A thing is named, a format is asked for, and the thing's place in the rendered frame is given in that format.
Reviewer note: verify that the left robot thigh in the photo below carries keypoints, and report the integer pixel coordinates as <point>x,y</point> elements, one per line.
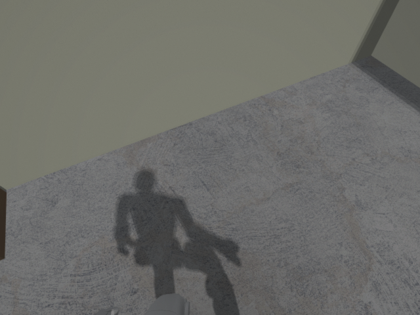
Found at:
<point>169,304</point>

